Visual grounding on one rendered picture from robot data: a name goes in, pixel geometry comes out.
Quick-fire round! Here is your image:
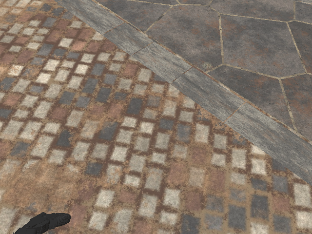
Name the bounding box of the robot left hand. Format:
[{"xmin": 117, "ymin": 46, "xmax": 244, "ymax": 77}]
[{"xmin": 13, "ymin": 212, "xmax": 71, "ymax": 234}]

